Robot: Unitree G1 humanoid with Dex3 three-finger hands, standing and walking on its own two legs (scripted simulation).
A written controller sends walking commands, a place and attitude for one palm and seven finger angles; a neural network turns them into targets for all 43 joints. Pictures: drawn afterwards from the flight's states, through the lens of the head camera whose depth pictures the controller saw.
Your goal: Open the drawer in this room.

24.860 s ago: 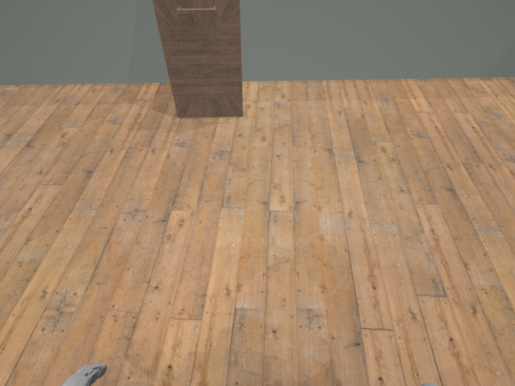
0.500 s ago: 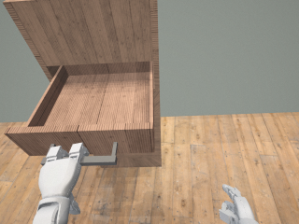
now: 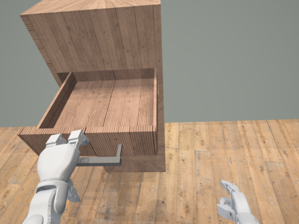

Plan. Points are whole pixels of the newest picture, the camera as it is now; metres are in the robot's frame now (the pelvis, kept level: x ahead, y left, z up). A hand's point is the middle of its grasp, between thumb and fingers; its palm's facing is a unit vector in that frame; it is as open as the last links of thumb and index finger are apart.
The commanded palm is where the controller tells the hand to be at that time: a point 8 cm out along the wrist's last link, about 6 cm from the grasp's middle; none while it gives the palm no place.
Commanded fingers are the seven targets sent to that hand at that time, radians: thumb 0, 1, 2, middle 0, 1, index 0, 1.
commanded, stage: lift the hand off the handle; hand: left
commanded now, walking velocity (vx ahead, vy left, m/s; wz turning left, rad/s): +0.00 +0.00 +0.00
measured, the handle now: (88, 155) +0.28 +0.23 +0.04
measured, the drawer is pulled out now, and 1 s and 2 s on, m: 0.30 0.30 0.30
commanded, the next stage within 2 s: draw the hand back to the body in 0.90 s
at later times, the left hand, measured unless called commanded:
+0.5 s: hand (63, 151) +0.23 +0.24 +0.13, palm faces +0.15 -0.07 -0.99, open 13.8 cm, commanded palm +0.19 +0.23 +0.19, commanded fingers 0.00 -0.50 0.30 -0.30 -1.20 -0.30 -1.20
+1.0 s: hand (54, 145) +0.22 +0.24 +0.17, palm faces +0.13 -0.07 -0.99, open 13.8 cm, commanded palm +0.18 +0.23 +0.23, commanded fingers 0.00 -0.50 0.30 -0.30 -1.20 -0.30 -1.20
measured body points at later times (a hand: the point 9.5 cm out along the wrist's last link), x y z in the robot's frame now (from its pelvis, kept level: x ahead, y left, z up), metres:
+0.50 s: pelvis +0.00 +0.00 +0.01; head -0.01 -0.05 +0.46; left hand +0.21 +0.24 +0.19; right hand +0.24 -0.18 -0.09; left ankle -0.02 +0.11 -0.73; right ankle +0.00 -0.10 -0.73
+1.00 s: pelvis -0.02 +0.00 +0.01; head -0.04 -0.06 +0.46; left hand +0.21 +0.24 +0.22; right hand +0.23 -0.19 -0.08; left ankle -0.02 +0.11 -0.73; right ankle +0.00 -0.10 -0.73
